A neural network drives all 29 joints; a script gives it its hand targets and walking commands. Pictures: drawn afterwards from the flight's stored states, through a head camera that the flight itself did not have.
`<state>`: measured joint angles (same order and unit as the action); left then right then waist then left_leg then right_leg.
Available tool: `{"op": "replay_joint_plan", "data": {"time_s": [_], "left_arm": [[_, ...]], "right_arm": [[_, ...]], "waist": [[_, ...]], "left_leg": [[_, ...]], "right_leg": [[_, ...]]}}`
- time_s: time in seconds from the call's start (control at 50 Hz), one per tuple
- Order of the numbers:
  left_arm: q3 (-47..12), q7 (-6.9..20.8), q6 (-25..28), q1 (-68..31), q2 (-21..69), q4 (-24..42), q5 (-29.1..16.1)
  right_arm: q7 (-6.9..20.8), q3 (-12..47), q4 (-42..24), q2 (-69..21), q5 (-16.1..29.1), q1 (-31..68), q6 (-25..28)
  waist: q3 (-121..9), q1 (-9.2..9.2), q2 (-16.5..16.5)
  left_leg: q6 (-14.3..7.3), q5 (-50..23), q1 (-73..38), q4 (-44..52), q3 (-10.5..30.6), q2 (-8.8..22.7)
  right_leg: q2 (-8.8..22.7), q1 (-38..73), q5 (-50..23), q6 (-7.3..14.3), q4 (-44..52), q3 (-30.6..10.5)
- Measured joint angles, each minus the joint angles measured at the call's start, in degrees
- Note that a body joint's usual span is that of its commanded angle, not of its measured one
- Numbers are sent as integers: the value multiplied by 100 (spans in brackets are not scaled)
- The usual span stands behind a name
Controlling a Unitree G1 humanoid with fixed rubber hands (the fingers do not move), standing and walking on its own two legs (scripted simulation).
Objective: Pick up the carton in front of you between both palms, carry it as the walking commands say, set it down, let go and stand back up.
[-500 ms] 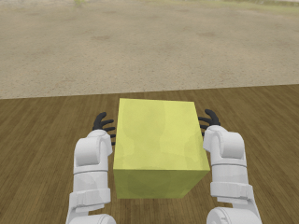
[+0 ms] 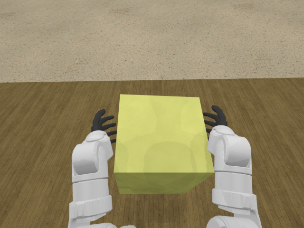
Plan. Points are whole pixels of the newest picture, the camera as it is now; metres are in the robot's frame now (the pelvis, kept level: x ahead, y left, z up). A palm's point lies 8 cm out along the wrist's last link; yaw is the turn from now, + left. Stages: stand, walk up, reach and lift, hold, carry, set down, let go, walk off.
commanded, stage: carry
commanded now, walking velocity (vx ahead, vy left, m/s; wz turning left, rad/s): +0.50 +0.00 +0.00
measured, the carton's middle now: (156, 149) +0.35 +0.03 +0.00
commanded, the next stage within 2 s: none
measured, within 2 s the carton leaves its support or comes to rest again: neither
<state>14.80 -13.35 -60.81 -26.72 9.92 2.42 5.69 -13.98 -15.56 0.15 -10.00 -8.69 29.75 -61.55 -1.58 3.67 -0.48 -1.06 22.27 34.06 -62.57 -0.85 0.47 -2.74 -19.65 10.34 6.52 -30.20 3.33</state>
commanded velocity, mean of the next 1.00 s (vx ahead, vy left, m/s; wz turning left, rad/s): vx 0.50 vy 0.00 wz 0.00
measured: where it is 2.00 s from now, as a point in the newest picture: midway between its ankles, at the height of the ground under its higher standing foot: (162, 120)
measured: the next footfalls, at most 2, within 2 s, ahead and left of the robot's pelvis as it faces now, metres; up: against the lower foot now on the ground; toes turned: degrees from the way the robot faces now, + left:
left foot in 0.34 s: +0.38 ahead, +0.09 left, -0.03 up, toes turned +1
right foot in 0.86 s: +0.70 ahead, -0.05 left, -0.05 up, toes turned -4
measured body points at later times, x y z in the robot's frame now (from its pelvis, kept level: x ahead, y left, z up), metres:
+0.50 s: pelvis +0.30 +0.05 -0.04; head +0.32 +0.05 +0.41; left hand +0.65 +0.17 +0.03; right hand +0.63 -0.13 +0.04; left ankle +0.34 +0.09 -0.76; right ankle +0.21 -0.07 -0.67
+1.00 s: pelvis +0.61 +0.00 -0.07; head +0.62 -0.01 +0.38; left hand +0.95 +0.15 +0.04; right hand +0.96 -0.15 +0.04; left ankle +0.49 +0.11 -0.68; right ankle +0.66 -0.05 -0.79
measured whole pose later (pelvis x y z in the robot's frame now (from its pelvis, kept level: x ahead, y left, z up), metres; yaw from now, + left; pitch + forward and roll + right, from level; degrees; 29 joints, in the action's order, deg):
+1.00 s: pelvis +0.61 +0.00 -0.07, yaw -1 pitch +4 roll +1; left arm 13.0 -13.5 -63.1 -27.8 9.5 2.0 6.6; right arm -14.7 -14.7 0.8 -7.4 -5.8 30.7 -62.8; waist -3.6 2.3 0.1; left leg -2.8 25.7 25.4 -72.6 -1.0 -2.2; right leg -3.5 -25.1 7.2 7.6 -32.9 6.6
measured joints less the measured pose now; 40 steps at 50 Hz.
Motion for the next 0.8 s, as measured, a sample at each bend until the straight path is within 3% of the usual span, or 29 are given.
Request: {"op": "replay_joint_plan", "data": {"time_s": [0.16,0.3,0.34,0.38,0.42,0.46,0.62,0.7,0.8], "left_arm": [[-148,-18,95,-291,-22,162,-81],[-187,-11,-120,-333,54,-123,164],[-153,13,-170,-314,-5,-206,204],[-133,79,-111,-325,-158,-399,176],[-91,109,-71,-237,-191,-524,134],[-22,106,-42,-144,-95,-529,157],[10,181,324,150,137,99,231],[-43,192,349,283,103,454,163],[-99,190,161,260,-14,738,80]], "right_arm": [[-71,6,-553,74,-6,59,-14],[40,-121,-228,168,-39,95,-181],[72,-130,31,141,-78,177,-144],[77,-130,304,75,-105,222,14],[61,-113,451,57,-60,177,39],[58,-122,435,59,50,33,51],[97,-8,37,66,407,-194,461],[94,122,-208,43,469,-219,493],[32,281,-444,64,477,-154,351]], "waist": [[-55,26,94],[-380,7,124],[-424,-48,130],[-358,-231,-75],[-244,-399,-17],[-113,-507,33],[243,-648,42],[177,-669,35],[-68,-704,-18]], "left_leg": [[26,-1564,567,1705,-65,189],[-276,-2578,-243,3510,-421,-47],[-342,-2689,-724,3794,-537,-112],[-469,-2130,-583,3092,-619,-258],[-559,-1650,-629,2803,-589,-291],[-538,-1512,-826,2878,-560,-312],[-595,-1032,-1677,3351,-479,-387],[-518,-697,-2189,3546,-380,-407],[-413,-31,-2865,3530,-285,-483]], "right_leg": [[-106,965,434,-49,563,-126],[-187,1856,1482,-188,289,-243],[-171,1799,1898,-248,-641,-157],[-48,1137,1916,-354,-2408,-249],[-89,333,1881,-352,-3835,-334],[20,-360,1618,-355,-4243,-311],[543,-2005,664,-525,-2830,-278],[536,-2131,-199,-481,-1863,-181],[311,-1619,-1272,-327,-265,77]]}}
